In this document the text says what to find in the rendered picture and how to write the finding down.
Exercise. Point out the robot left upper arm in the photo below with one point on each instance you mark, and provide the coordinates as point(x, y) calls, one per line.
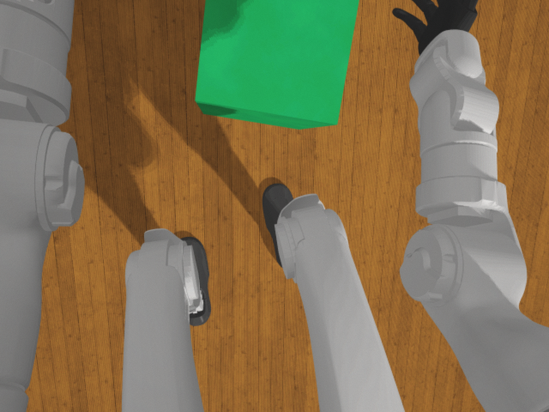
point(41, 189)

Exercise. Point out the carton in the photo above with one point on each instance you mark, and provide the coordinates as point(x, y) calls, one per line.
point(277, 62)

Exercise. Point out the right robot forearm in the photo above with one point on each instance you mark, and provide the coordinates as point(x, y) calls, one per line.
point(458, 144)

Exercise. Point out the left robot forearm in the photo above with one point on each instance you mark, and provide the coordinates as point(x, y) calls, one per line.
point(35, 39)

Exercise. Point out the robot left thigh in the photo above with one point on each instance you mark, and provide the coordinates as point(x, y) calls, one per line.
point(159, 373)

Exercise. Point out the robot right upper arm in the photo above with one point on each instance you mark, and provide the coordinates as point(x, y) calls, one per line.
point(470, 282)

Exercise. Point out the robot left foot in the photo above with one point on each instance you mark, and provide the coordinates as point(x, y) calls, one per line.
point(200, 317)

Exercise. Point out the right robot hand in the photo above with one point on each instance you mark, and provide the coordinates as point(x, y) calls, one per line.
point(450, 14)

